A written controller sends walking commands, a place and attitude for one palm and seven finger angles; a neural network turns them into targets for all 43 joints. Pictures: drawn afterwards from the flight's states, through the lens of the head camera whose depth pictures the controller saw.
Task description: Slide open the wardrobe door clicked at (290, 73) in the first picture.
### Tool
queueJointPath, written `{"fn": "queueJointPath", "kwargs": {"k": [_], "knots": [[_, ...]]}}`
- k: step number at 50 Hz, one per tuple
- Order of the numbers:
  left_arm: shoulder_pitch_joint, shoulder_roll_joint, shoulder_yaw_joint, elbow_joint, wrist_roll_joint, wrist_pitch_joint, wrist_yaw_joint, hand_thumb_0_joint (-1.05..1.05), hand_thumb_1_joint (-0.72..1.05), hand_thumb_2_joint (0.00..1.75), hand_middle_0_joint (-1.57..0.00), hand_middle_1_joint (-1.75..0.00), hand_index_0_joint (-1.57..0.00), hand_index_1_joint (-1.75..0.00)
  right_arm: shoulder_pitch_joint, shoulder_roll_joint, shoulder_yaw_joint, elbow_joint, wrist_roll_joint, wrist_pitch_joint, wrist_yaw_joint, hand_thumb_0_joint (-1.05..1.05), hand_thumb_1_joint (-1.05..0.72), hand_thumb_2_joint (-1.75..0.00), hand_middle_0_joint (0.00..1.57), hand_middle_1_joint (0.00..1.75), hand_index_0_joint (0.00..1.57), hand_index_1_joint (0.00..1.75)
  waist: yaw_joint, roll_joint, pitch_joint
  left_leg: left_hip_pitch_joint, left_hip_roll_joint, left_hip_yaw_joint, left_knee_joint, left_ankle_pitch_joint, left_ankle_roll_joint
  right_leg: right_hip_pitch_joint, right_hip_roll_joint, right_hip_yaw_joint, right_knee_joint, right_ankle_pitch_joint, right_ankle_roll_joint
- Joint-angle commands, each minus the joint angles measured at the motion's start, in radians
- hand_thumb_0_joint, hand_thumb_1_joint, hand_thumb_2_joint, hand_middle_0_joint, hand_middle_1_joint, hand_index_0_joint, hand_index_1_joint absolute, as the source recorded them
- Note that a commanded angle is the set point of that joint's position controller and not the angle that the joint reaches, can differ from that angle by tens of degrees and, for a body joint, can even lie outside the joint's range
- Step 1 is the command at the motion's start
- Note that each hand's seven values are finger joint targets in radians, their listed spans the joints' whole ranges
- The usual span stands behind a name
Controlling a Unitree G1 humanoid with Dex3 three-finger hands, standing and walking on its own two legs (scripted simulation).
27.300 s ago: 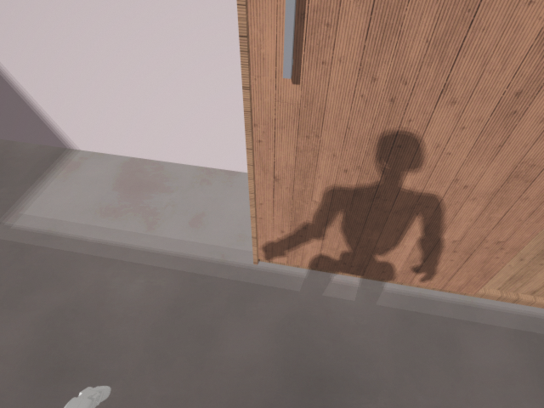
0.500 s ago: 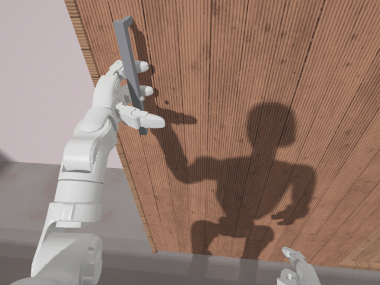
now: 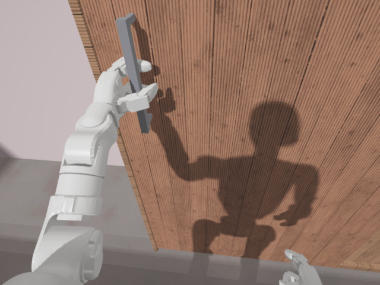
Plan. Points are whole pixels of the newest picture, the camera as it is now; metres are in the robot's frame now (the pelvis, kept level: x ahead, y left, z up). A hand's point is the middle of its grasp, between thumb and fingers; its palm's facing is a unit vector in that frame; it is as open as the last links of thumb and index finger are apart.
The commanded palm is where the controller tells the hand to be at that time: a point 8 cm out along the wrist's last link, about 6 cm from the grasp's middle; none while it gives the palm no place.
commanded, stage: grip the handle and tug to test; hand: left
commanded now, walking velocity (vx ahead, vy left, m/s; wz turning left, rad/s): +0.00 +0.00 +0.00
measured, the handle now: (138, 80) +0.45 +0.15 +0.24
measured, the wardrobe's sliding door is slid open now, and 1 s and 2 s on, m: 0.00 0.00 0.00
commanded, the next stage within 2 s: tug the door sideways, standing still in 0.82 s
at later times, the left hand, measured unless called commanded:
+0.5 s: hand (143, 95) +0.39 +0.12 +0.24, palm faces +0.00 -1.00 -0.02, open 5.6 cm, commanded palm +0.36 +0.16 +0.24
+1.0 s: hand (143, 97) +0.39 +0.12 +0.24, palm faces -0.03 -1.00 -0.04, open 5.9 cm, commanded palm +0.37 +0.16 +0.24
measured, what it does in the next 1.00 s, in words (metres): stands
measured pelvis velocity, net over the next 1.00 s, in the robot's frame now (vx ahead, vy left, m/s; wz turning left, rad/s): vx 0.04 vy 0.00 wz -0.03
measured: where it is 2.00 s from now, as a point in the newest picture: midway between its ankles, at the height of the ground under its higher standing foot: outside the picture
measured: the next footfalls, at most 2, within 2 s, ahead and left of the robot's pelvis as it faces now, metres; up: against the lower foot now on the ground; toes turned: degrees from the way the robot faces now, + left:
none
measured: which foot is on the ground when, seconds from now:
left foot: down 0.00-1.00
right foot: down 0.00-1.00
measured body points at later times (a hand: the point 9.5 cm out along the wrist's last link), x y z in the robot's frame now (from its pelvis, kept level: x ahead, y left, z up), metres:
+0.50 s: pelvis +0.00 +0.00 +0.00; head -0.02 -0.02 +0.45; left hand +0.39 +0.18 +0.25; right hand +0.18 -0.23 -0.09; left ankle +0.03 +0.13 -0.74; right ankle -0.05 -0.10 -0.74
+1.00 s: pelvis +0.04 +0.00 +0.00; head +0.02 -0.03 +0.45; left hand +0.39 +0.18 +0.24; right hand +0.24 -0.23 -0.08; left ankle +0.03 +0.13 -0.74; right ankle -0.05 -0.10 -0.74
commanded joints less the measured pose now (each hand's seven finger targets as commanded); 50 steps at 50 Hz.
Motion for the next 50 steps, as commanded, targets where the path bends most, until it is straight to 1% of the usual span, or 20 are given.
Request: {"fn": "queueJointPath", "kwargs": {"k": [1,7,11,13,15,16,18,20,22,28,30,32,35,38,40,45,46,47,49,50], "knots": [[-0.501,0.094,-0.016,-0.241,-0.023,-0.084,-0.032,0.0,0.9,0.9,-0.45,-1.4,-0.45,-1.4,-0.151,-0.105,-0.034,-0.162,-0.003,-0.057,-0.005,0.0,-0.9,-0.9,0.2,0.3,0.2,0.3,-0.022,-0.064,-0.278,0.252,-0.029,-0.024,0.003,0.266,0.056,-0.085,0.019,0.027,-0.039,0.391,-0.001],[-0.497,0.134,0.022,-0.208,-0.03,-0.086,-0.042,0.0,0.9,0.9,-0.45,-1.4,-0.45,-1.4,-0.144,-0.108,-0.033,-0.158,-0.003,-0.057,-0.009,0.0,-0.9,-0.9,0.2,0.3,0.2,0.3,-0.021,-0.086,-0.259,0.23,-0.03,-0.021,-0.002,0.233,0.057,-0.087,0.02,0.028,-0.047,0.365,0.002],[-0.515,0.115,0.003,-0.267,-0.023,-0.096,-0.033,0.0,0.9,0.9,-0.45,-1.4,-0.45,-1.4,-0.147,-0.104,-0.034,-0.169,-0.002,-0.06,-0.004,0.0,-0.9,-0.9,0.2,0.3,0.2,0.3,-0.018,-0.036,-0.288,0.255,-0.027,-0.024,0.0,0.257,0.053,-0.084,0.02,0.026,-0.039,0.367,-0.004],[-0.511,0.09,-0.017,-0.265,-0.023,-0.092,-0.031,0.0,0.9,0.9,-0.45,-1.4,-0.45,-1.4,-0.147,-0.101,-0.033,-0.167,-0.002,-0.063,-0.002,0.0,-0.9,-0.9,0.2,0.3,0.2,0.3,-0.024,-0.04,-0.279,0.259,-0.027,-0.025,0.005,0.258,0.052,-0.096,0.022,0.025,-0.037,0.373,-0.003],[-0.462,0.111,0.003,-0.268,-0.022,-0.095,-0.029,0.0,0.9,0.9,-0.45,-1.4,-0.45,-1.4,-0.145,-0.109,-0.037,-0.171,-0.005,-0.062,0.0,0.0,-0.9,-0.9,0.2,0.3,0.2,0.3,-0.011,-0.069,-0.29,0.257,-0.024,-0.026,0.002,0.273,0.054,-0.076,0.023,0.023,-0.035,0.386,-0.003],[-0.473,0.11,0.0,-0.295,-0.023,-0.096,-0.03,0.0,0.9,0.9,-0.45,-1.4,-0.45,-1.4,-0.153,-0.106,-0.036,-0.177,-0.003,-0.061,0.0,0.0,-0.9,-0.9,0.2,0.3,0.2,0.3,-0.011,-0.05,-0.303,0.26,-0.026,-0.025,0.002,0.282,0.053,-0.069,0.02,0.025,-0.031,0.398,-0.004],[-0.494,0.081,-0.026,-0.302,-0.024,-0.093,-0.033,0.0,0.9,0.9,-0.45,-1.4,-0.45,-1.4,-0.153,-0.102,-0.035,-0.175,-0.003,-0.064,0.0,0.0,-0.9,-0.9,0.2,0.3,0.2,0.3,-0.023,-0.067,-0.294,0.269,-0.026,-0.024,0.005,0.277,0.054,-0.086,0.024,0.024,-0.032,0.397,-0.001],[-0.44,0.119,0.01,-0.277,-0.027,-0.088,-0.033,0.0,0.9,0.9,-0.45,-1.4,-0.45,-1.4,-0.152,-0.11,-0.036,-0.171,-0.005,-0.06,-0.001,0.0,-0.9,-0.9,0.2,0.3,0.2,0.3,-0.009,-0.084,-0.285,0.255,-0.025,-0.024,0.002,0.274,0.054,-0.072,0.023,0.024,-0.037,0.396,-0.001],[-0.452,0.1,-0.003,-0.311,-0.028,-0.085,-0.037,0.0,0.9,0.9,-0.45,-1.4,-0.45,-1.4,-0.161,-0.103,-0.033,-0.179,-0.003,-0.059,0.0,0.0,-0.9,-0.9,0.2,0.3,0.2,0.3,-0.012,-0.062,-0.289,0.259,-0.028,-0.021,0.005,0.287,0.054,-0.07,0.022,0.026,-0.031,0.415,-0.002],[-0.307,0.096,0.008,-0.413,-0.038,-0.067,-0.046,0.0,0.9,0.9,-0.45,-1.4,-0.45,-1.4,-0.179,-0.102,-0.031,-0.208,-0.005,-0.051,0.011,0.0,-0.9,-0.9,0.2,0.3,0.2,0.3,0.01,-0.07,-0.319,0.263,-0.026,-0.016,0.013,0.357,0.051,-0.03,0.02,0.019,-0.009,0.505,-0.001],[-0.243,0.139,0.048,-0.445,-0.039,-0.062,-0.047,0.0,0.9,0.9,-0.45,-1.4,-0.45,-1.4,-0.185,-0.108,-0.034,-0.216,-0.007,-0.045,0.015,0.0,-0.9,-0.9,0.2,0.3,0.2,0.3,0.024,-0.079,-0.33,0.257,-0.024,-0.015,0.015,0.378,0.052,-0.008,0.019,0.02,-0.005,0.529,-0.002],[-0.233,0.102,0.014,-0.476,-0.043,-0.042,-0.055,0.0,0.9,0.9,-0.45,-1.4,-0.45,-1.4,-0.196,-0.102,-0.03,-0.223,-0.004,-0.039,0.017,0.0,-0.9,-0.9,0.2,0.3,0.2,0.3,0.016,-0.066,-0.314,0.257,-0.025,-0.012,0.017,0.387,0.052,-0.019,0.018,0.019,-0.001,0.545,0.0],[-0.138,0.143,0.061,-0.544,-0.042,-0.026,-0.053,0.0,0.9,0.9,-0.45,-1.4,-0.45,-1.4,-0.2,-0.107,-0.032,-0.237,-0.007,-0.034,0.023,0.0,-0.9,-0.9,0.2,0.3,0.2,0.3,0.036,-0.059,-0.339,0.258,-0.024,-0.01,0.024,0.431,0.051,0.01,0.017,0.02,0.012,0.592,-0.002],[-0.088,0.107,0.029,-0.606,-0.046,0.004,-0.06,0.0,0.9,0.9,-0.45,-1.4,-0.45,-1.4,-0.207,-0.101,-0.03,-0.247,-0.005,-0.026,0.03,0.0,-0.9,-0.9,0.2,0.3,0.2,0.3,0.03,-0.062,-0.333,0.26,-0.021,-0.007,0.034,0.475,0.05,0.003,0.016,0.015,0.026,0.637,0.001],[-0.019,0.14,0.064,-0.627,-0.048,0.024,-0.06,0.0,0.9,0.9,-0.45,-1.4,-0.45,-1.4,-0.212,-0.106,-0.033,-0.253,-0.007,-0.02,0.031,0.0,-0.9,-0.9,0.2,0.3,0.2,0.3,0.043,-0.074,-0.339,0.25,-0.022,-0.002,0.041,0.486,0.052,0.021,0.014,0.018,0.031,0.672,0.005],[0.012,0.125,0.046,-0.704,-0.051,0.061,-0.063,0.0,0.9,0.9,-0.45,-1.4,-0.45,-1.4,-0.218,-0.103,-0.031,-0.26,-0.005,-0.014,0.036,0.0,-0.9,-0.9,0.2,0.3,0.2,0.3,0.039,-0.074,-0.334,0.252,-0.02,-0.006,0.052,0.525,0.051,0.013,0.015,0.015,0.047,0.696,0.006],[0.006,0.097,0.02,-0.72,-0.052,0.071,-0.066,0.0,0.9,0.9,-0.45,-1.4,-0.45,-1.4,-0.223,-0.1,-0.028,-0.262,-0.006,-0.015,0.036,0.0,-0.9,-0.9,0.2,0.3,0.2,0.3,0.033,-0.055,-0.342,0.256,-0.023,-0.004,0.052,0.527,0.053,0.009,0.011,0.017,0.048,0.705,0.008],[-0.023,0.164,0.085,-0.694,-0.054,0.079,-0.059,0.0,0.9,0.9,-0.45,-1.4,-0.45,-1.4,-0.216,-0.102,-0.027,-0.25,-0.006,-0.011,0.031,0.0,-0.9,-0.9,0.2,0.3,0.2,0.3,0.032,-0.075,-0.334,0.246,-0.026,-0.003,0.053,0.51,0.05,0.012,0.014,0.016,0.043,0.708,0.009],[-0.139,0.115,0.033,-0.626,-0.054,0.099,-0.062,0.0,0.9,0.9,-0.45,-1.4,-0.45,-1.4,-0.217,-0.102,-0.025,-0.231,-0.005,-0.012,0.023,0.0,-0.9,-0.9,0.2,0.3,0.2,0.3,0.007,-0.078,-0.286,0.238,-0.033,-0.003,0.052,0.47,0.051,-0.025,0.016,0.016,0.032,0.674,0.011],[-0.178,0.124,0.029,-0.614,-0.051,0.097,-0.057,0.0,0.9,0.9,-0.45,-1.4,-0.45,-1.4,-0.21,-0.108,-0.029,-0.218,-0.006,-0.014,0.019,0.0,-0.9,-0.9,0.2,0.3,0.2,0.3,0.0,-0.072,-0.277,0.247,-0.032,-0.001,0.056,0.467,0.052,-0.033,0.016,0.019,0.026,0.666,0.009]]}}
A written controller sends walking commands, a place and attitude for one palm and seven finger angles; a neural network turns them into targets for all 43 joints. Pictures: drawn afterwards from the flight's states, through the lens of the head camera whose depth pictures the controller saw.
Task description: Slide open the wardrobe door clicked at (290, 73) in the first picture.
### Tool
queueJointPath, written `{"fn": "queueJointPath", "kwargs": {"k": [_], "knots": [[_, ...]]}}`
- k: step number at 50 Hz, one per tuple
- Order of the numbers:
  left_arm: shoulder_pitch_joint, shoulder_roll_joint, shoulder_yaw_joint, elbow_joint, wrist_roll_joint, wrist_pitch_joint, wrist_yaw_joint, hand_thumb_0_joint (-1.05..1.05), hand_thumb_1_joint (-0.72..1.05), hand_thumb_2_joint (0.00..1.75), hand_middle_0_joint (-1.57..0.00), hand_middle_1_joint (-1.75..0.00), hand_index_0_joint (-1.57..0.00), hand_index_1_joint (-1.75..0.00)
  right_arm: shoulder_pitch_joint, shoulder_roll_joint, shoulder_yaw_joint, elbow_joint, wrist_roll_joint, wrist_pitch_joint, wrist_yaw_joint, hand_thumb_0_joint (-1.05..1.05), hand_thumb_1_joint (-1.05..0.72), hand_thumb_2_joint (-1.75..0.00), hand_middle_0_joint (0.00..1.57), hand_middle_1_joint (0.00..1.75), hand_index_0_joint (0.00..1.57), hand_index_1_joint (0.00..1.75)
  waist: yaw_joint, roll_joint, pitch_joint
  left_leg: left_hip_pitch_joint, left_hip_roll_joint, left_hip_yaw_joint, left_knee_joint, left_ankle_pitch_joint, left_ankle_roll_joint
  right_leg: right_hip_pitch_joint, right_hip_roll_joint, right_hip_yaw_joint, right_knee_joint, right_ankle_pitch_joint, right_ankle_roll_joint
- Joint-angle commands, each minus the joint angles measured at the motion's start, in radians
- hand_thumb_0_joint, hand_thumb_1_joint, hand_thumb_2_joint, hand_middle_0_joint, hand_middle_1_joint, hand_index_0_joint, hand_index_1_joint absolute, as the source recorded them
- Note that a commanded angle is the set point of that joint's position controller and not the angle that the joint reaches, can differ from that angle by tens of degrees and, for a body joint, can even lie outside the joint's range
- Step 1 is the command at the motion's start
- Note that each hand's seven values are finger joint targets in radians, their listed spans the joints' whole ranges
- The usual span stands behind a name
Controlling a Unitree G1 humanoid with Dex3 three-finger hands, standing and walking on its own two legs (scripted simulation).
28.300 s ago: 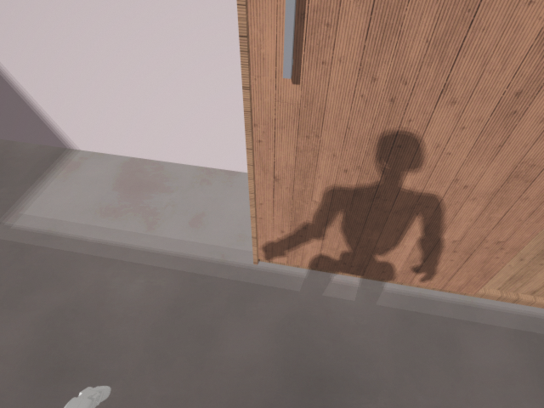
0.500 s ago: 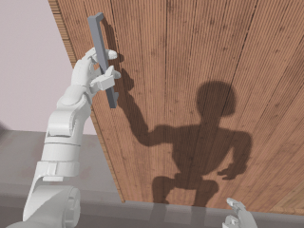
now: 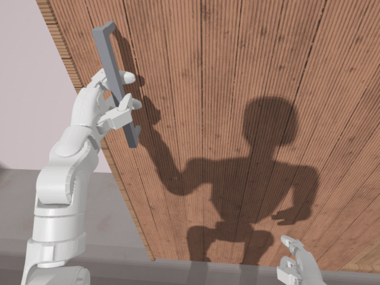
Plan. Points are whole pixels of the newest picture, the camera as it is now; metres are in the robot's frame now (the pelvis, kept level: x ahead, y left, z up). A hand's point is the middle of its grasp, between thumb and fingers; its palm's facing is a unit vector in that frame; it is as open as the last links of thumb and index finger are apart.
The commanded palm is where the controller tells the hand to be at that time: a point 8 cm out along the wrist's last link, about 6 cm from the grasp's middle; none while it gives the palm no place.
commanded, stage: tug the door sideways, standing still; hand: left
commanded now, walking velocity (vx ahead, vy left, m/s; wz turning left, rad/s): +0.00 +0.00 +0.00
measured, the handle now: (123, 92) +0.40 +0.16 +0.25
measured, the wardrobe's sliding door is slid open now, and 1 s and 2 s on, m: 0.00 0.00 0.02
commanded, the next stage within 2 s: step sideways, sliding the door along in 0.78 s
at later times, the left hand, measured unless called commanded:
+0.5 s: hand (130, 111) +0.35 +0.13 +0.24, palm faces +0.08 -0.99 -0.07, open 5.8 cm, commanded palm +0.32 +0.13 +0.24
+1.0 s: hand (130, 113) +0.35 +0.13 +0.23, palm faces +0.09 -0.99 -0.13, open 5.9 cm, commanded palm +0.33 +0.15 +0.24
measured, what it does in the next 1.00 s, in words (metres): shifts its weight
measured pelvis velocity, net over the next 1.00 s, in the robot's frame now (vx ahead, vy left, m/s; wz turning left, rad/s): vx -0.05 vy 0.01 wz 0.03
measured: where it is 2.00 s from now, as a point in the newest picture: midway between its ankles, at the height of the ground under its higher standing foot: outside the picture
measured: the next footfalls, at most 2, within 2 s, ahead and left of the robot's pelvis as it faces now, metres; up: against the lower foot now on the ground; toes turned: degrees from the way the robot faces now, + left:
right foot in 1.24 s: +0.01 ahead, -0.16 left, +0.00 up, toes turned -4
right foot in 1.80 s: +0.16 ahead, -0.30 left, +0.00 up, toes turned -1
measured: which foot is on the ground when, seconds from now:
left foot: down 0.00-1.00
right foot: down 0.00-0.98, up 1.00-1.00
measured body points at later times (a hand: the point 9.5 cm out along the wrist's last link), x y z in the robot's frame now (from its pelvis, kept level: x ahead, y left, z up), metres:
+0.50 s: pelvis -0.02 +0.00 +0.00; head -0.03 -0.03 +0.45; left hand +0.34 +0.18 +0.25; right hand +0.21 -0.19 -0.09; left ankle -0.02 +0.13 -0.74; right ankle -0.09 -0.11 -0.74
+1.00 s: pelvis -0.05 +0.01 -0.01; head -0.05 -0.01 +0.44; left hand +0.34 +0.18 +0.24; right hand +0.14 -0.20 -0.11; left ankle -0.02 +0.13 -0.74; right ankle -0.09 -0.11 -0.74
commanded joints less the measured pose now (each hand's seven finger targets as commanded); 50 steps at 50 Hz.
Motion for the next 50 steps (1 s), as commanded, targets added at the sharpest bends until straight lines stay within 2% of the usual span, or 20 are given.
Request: {"fn": "queueJointPath", "kwargs": {"k": [1,2,6,12,16,20,23,26,30,31,35,37,40,42,44,45,46,47,48,50], "knots": [[-0.463,0.097,-0.024,-0.174,-0.02,-0.033,-0.022,0.0,0.9,0.9,-0.45,-1.4,-0.45,-1.4,-0.177,-0.091,-0.03,-0.145,-0.004,-0.065,-0.017,0.0,-0.9,-0.9,0.2,0.3,0.2,0.3,0.009,-0.055,-0.255,0.235,-0.035,-0.035,0.052,0.553,0.057,-0.035,0.02,-0.013,0.02,0.713,0.002],[-0.463,0.073,-0.047,-0.169,-0.016,-0.029,-0.017,0.0,0.9,0.9,-0.45,-1.4,-0.45,-1.4,-0.172,-0.09,-0.03,-0.14,-0.005,-0.065,-0.017,0.0,-0.9,-0.9,0.2,0.3,0.2,0.3,0.004,-0.032,-0.256,0.246,-0.035,-0.034,0.059,0.579,0.056,-0.041,0.019,-0.015,0.027,0.726,0.001],[-0.497,0.032,-0.101,-0.18,0.0,-0.038,-0.009,0.0,0.9,0.9,-0.45,-1.4,-0.45,-1.4,-0.171,-0.087,-0.033,-0.136,-0.01,-0.065,-0.014,0.0,-0.9,-0.9,0.2,0.3,0.2,0.3,-0.003,-0.051,-0.287,0.262,-0.036,-0.047,0.069,0.599,0.059,-0.04,0.016,-0.017,0.04,0.733,0.0],[-0.552,-0.051,-0.197,-0.132,0.012,-0.065,-0.018,0.0,0.9,0.9,-0.45,-1.4,-0.45,-1.4,-0.179,-0.075,-0.028,-0.136,-0.015,-0.062,-0.008,0.0,-0.9,-0.9,0.2,0.3,0.2,0.3,-0.018,-0.078,-0.254,0.262,-0.036,-0.066,0.069,0.548,0.062,-0.07,0.018,-0.019,0.042,0.682,-0.002],[-0.63,-0.082,-0.24,-0.145,0.019,-0.092,-0.026,0.0,0.9,0.9,-0.45,-1.4,-0.45,-1.4,-0.183,-0.069,-0.029,-0.138,-0.017,-0.068,-0.003,0.0,-0.9,-0.9,0.2,0.3,0.2,0.3,-0.023,-0.043,-0.293,0.291,-0.036,-0.073,0.08,0.561,0.063,-0.075,0.015,-0.014,0.049,0.676,-0.006],[-0.663,-0.11,-0.28,-0.107,0.023,-0.12,-0.031,0.0,0.9,0.9,-0.45,-1.4,-0.45,-1.4,-0.177,-0.069,-0.031,-0.13,-0.019,-0.07,0.003,0.0,-0.9,-0.9,0.2,0.3,0.2,0.3,-0.03,-0.052,-0.284,0.299,-0.031,-0.084,0.082,0.536,0.06,-0.097,0.018,-0.016,0.049,0.636,-0.009],[-0.71,-0.165,-0.322,-0.068,0.021,-0.133,-0.03,0.0,0.9,0.9,-0.45,-1.4,-0.45,-1.4,-0.18,-0.056,-0.028,-0.13,-0.018,-0.079,0.008,0.0,-0.9,-0.9,0.2,0.3,0.2,0.3,-0.039,-0.049,-0.28,0.301,-0.034,-0.093,0.085,0.515,0.06,-0.117,0.021,-0.019,0.051,0.61,-0.009],[-0.761,-0.158,-0.322,-0.064,0.026,-0.157,-0.023,0.0,0.9,0.9,-0.45,-1.4,-0.45,-1.4,-0.178,-0.06,-0.032,-0.126,-0.018,-0.083,0.011,0.0,-0.9,-0.9,0.2,0.3,0.2,0.3,-0.037,-0.027,-0.319,0.313,-0.031,-0.101,0.081,0.502,0.053,-0.115,0.02,-0.019,0.054,0.572,-0.015],[-0.779,-0.147,-0.317,0.002,0.026,-0.176,-0.016,0.0,0.9,0.9,-0.45,-1.4,-0.45,-1.4,-0.162,-0.066,-0.034,-0.107,-0.019,-0.085,0.011,0.0,-0.9,-0.9,0.2,0.3,0.2,0.3,-0.041,-0.052,-0.3,0.31,-0.025,-0.106,0.076,0.466,0.049,-0.131,0.022,-0.022,0.042,0.531,-0.016],[-0.812,-0.16,-0.32,-0.009,0.026,-0.182,-0.015,0.0,0.9,0.9,-0.45,-1.4,-0.45,-1.4,-0.166,-0.062,-0.033,-0.112,-0.017,-0.089,0.013,0.0,-0.9,-0.9,0.2,0.3,0.2,0.3,-0.04,-0.028,-0.325,0.317,-0.029,-0.108,0.073,0.472,0.048,-0.129,0.023,-0.022,0.047,0.529,-0.018],[-0.825,-0.15,-0.313,0.057,0.024,-0.201,-0.005,0.0,0.9,0.9,-0.45,-1.4,-0.45,-1.4,-0.152,-0.068,-0.037,-0.093,-0.016,-0.096,0.011,0.0,-0.9,-0.9,0.2,0.3,0.2,0.3,-0.044,-0.041,-0.3,0.315,-0.023,-0.112,0.066,0.43,0.044,-0.15,0.025,-0.021,0.03,0.477,-0.017],[-0.842,-0.184,-0.33,0.098,0.019,-0.206,-0.003,0.0,0.9,0.9,-0.45,-1.4,-0.45,-1.4,-0.153,-0.06,-0.031,-0.094,-0.011,-0.1,0.011,0.0,-0.9,-0.9,0.2,0.3,0.2,0.3,-0.049,-0.046,-0.271,0.295,-0.023,-0.115,0.05,0.369,0.042,-0.167,0.028,-0.025,0.021,0.421,-0.016],[-0.872,-0.161,-0.316,0.112,0.02,-0.224,0.009,0.0,0.9,0.9,-0.45,-1.4,-0.45,-1.4,-0.14,-0.07,-0.037,-0.082,-0.012,-0.108,0.009,0.0,-0.9,-0.9,0.2,0.3,0.2,0.3,-0.048,-0.042,-0.279,0.3,-0.018,-0.12,0.041,0.346,0.038,-0.166,0.028,-0.023,0.009,0.385,-0.019],[-0.892,-0.19,-0.328,0.143,0.018,-0.229,0.012,0.0,0.9,0.9,-0.45,-1.4,-0.45,-1.4,-0.139,-0.062,-0.033,-0.08,-0.011,-0.117,0.009,0.0,-0.9,-0.9,0.2,0.3,0.2,0.3,-0.054,-0.03,-0.27,0.295,-0.022,-0.119,0.036,0.321,0.038,-0.18,0.03,-0.025,0.008,0.364,-0.018],[-0.957,-0.175,-0.314,0.191,0.017,-0.231,0.018,0.0,0.9,0.9,-0.45,-1.4,-0.45,-1.4,-0.127,-0.065,-0.033,-0.062,-0.008,-0.123,0.002,0.0,-0.9,-0.9,0.2,0.3,0.2,0.3,-0.067,-0.037,-0.246,0.283,-0.022,-0.115,0.03,0.272,0.037,-0.205,0.032,-0.021,-0.006,0.327,-0.014],[-0.941,0.232,-0.066,0.148,0.091,-0.43,0.097,0.0,0.9,0.9,-0.45,-1.4,-0.45,-1.4,-0.072,-0.093,-0.035,-0.088,-0.021,-0.123,-0.01,0.0,-0.9,-0.9,0.2,0.3,0.2,0.3,-0.04,-0.015,-0.115,0.163,0.051,-0.098,0.039,0.122,0.067,-0.277,-0.019,0.039,-0.038,0.185,0.019],[-0.797,0.065,-0.17,0.281,0.103,-0.501,0.107,0.0,0.9,0.9,-0.45,-1.4,-0.45,-1.4,-0.09,-0.077,-0.045,-0.057,-0.034,-0.116,-0.015,0.0,-0.9,-0.9,0.2,0.3,0.2,0.3,-0.036,-0.075,-0.118,0.147,0.054,-0.11,0.051,0.035,0.066,-0.291,-0.017,0.027,-0.036,0.127,0.028],[-0.769,-0.022,-0.24,0.239,0.092,-0.551,0.1,0.0,0.9,0.9,-0.45,-1.4,-0.45,-1.4,-0.084,-0.07,-0.049,-0.073,-0.038,-0.118,-0.02,0.0,-0.9,-0.9,0.2,0.3,0.2,0.3,-0.044,-0.072,-0.149,0.162,0.091,-0.145,0.032,-0.049,0.074,-0.307,-0.011,0.013,0.014,0.069,0.025],[-0.797,-0.026,-0.258,0.186,0.09,-0.591,0.101,0.0,0.9,0.9,-0.45,-1.4,-0.45,-1.4,-0.088,-0.072,-0.058,-0.086,-0.037,-0.12,-0.031,0.0,-0.9,-0.9,0.2,0.3,0.2,0.3,-0.054,-0.021,-0.178,0.18,0.14,-0.199,0.002,-0.154,0.096,-0.338,0.007,0.011,0.098,0.004,0.025],[-0.844,-0.022,-0.269,0.126,0.082,-0.633,0.118,0.0,0.9,0.9,-0.45,-1.4,-0.45,-1.4,-0.095,-0.085,-0.066,-0.102,-0.035,-0.12,-0.045,0.0,-0.9,-0.9,0.2,0.3,0.2,0.3,-0.063,0.172,-0.204,0.18,0.295,-0.442,-0.12,-0.351,0.188,-0.423,0.055,0.006,0.414,-0.129,0.013]]}}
